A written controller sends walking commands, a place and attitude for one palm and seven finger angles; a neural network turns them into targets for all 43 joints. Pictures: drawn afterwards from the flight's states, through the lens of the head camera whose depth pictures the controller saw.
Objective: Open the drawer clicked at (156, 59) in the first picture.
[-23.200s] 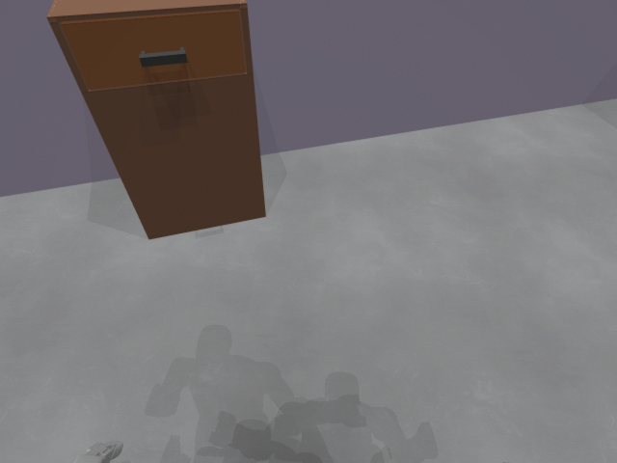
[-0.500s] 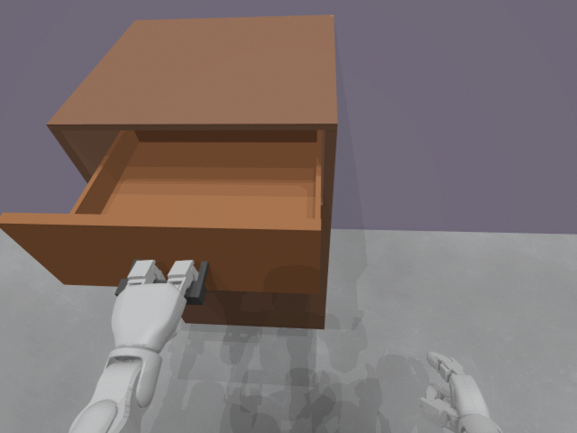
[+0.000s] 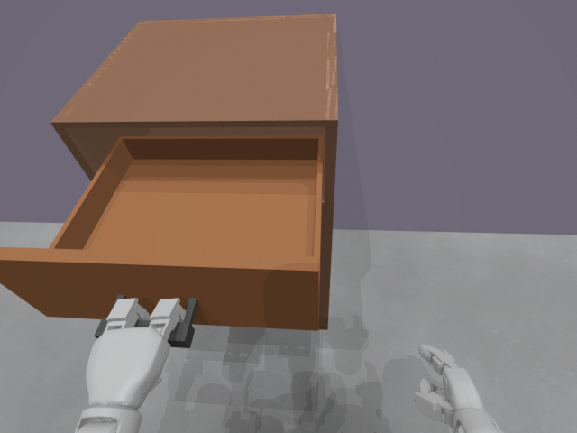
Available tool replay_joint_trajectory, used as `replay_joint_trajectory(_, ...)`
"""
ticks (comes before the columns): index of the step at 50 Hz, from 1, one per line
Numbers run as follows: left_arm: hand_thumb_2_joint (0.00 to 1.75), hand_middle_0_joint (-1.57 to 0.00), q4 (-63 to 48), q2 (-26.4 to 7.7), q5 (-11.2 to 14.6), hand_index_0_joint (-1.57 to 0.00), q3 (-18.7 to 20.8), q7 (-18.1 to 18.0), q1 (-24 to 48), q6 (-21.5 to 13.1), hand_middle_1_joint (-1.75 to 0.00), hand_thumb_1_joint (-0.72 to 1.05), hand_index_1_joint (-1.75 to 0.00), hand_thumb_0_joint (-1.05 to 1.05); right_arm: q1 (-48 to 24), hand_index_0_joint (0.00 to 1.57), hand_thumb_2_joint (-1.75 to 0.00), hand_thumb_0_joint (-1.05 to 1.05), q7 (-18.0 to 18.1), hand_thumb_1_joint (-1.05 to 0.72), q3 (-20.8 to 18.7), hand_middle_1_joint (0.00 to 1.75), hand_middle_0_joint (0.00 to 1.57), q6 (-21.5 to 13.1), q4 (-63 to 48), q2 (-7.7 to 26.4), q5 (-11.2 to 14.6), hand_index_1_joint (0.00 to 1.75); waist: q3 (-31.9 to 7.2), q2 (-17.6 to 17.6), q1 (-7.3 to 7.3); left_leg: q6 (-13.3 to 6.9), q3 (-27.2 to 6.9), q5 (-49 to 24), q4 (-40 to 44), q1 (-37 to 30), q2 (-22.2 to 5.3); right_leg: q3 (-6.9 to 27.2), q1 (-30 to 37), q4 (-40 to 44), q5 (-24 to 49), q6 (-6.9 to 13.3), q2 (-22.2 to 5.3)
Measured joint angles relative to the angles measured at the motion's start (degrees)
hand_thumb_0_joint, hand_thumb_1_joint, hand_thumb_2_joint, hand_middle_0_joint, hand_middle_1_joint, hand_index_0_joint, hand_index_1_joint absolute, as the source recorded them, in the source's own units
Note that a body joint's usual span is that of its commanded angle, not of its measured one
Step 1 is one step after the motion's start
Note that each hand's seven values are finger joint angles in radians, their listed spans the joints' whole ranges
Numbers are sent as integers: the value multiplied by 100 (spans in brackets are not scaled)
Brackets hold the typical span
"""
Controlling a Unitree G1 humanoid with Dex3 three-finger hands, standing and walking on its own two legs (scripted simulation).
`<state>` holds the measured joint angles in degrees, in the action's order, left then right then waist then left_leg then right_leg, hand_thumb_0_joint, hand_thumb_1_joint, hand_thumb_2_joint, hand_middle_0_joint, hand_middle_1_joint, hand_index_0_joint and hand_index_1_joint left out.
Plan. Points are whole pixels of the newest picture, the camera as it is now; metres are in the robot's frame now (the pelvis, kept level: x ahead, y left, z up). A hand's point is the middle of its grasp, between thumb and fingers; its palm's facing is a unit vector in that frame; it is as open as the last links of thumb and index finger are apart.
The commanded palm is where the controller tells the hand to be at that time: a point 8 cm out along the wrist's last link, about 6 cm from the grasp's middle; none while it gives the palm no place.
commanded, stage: pull the drawer open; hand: left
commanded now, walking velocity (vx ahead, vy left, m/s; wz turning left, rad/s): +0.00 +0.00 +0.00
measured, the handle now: (151, 317) +0.26 +0.22 +0.03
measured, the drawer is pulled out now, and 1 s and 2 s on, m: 0.28 0.30 0.29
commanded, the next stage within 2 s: open the thumb to release the handle in 0.36 s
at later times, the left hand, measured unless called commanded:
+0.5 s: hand (145, 385) +0.18 +0.21 +0.01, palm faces +0.00 -0.09 -1.00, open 6.1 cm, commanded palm +0.15 +0.22 +0.06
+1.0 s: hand (143, 378) +0.18 +0.21 +0.01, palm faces +0.03 -0.10 -0.99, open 12.7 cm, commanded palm +0.16 +0.22 +0.06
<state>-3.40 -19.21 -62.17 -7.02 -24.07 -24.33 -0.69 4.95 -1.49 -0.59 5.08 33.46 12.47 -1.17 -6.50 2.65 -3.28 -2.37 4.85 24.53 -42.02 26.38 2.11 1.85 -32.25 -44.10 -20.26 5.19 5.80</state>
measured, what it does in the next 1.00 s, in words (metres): stands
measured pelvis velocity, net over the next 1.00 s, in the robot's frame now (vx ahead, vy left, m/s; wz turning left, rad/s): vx -0.02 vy -0.01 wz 0.04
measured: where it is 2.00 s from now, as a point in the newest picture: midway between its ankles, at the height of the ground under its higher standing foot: outside the picture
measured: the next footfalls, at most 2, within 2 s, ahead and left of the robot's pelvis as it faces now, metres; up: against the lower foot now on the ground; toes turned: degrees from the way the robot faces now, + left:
none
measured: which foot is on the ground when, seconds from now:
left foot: down 0.00-1.00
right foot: down 0.00-1.00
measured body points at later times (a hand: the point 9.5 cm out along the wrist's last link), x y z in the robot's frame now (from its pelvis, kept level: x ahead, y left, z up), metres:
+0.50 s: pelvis +0.00 +0.00 -0.01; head +0.03 -0.04 +0.44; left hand +0.17 +0.21 +0.06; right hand +0.20 -0.23 -0.11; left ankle -0.04 +0.09 -0.71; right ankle +0.01 -0.06 -0.71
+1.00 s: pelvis -0.02 -0.01 +0.00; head +0.00 -0.04 +0.45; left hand +0.18 +0.22 +0.06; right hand +0.22 -0.20 -0.10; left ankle -0.04 +0.09 -0.71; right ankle +0.01 -0.06 -0.71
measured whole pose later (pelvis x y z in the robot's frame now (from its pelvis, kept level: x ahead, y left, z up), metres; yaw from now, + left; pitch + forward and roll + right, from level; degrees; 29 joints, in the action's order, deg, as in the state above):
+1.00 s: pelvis -0.02 -0.01 +0.00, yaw +2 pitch +7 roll +2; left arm -0.6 -18.5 -61.3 -7.9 -22.8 -18.9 0.9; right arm 3.6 1.1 0.1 5.3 33.5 12.7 -1.4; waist -5.2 2.9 -5.0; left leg -2.1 2.7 23.3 -43.6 27.1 2.7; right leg -0.2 -32.0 -44.6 -19.3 5.5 5.0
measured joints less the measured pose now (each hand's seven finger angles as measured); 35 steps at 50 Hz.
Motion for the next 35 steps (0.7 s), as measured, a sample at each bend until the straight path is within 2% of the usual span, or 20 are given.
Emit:
replay_joint_trajectory(9,80,-24,-309,-51,24,-38,96,-78,-451,-163,-131,66,-127,2,24,20,-90,1,-36,-91,8,29,20,11,-64,34,-55,30,11,-6,-32,12,-10,54,-205,138,-5,-28,-132,-191,-48,22,0)
replay_joint_trajectory(24,77,-24,-602,-102,180,-38,295,-168,-837,-127,-129,67,-126,2,118,20,-90,1,-132,-90,38,30,20,55,-209,113,-79,30,-74,-12,152,30,62,181,-422,366,-46,31,-397,-426,-147,41,54)
replay_joint_trajectory(28,78,-29,-276,-108,35,-39,270,-394,-379,-136,-130,66,-128,0,143,20,-90,1,9,-91,-86,30,20,52,-78,193,-138,30,-14,24,37,23,-57,193,-544,511,-2,-90,-483,-496,-182,40,-6)
replay_joint_trajectory(31,77,-33,-141,-13,125,-39,302,-438,-192,-51,-131,62,-130,-1,129,20,-90,1,65,-91,-127,29,20,66,32,194,-110,30,-10,42,-32,23,-89,173,-542,530,23,-119,-492,-496,-177,34,-35)
replay_joint_trajectory(35,72,-36,-80,53,211,-39,176,-317,-39,106,-130,49,-130,-1,88,20,-90,1,155,-91,-84,29,20,85,122,139,-48,30,-23,54,-65,20,-117,93,-403,402,56,-133,-363,-385,-129,20,-69)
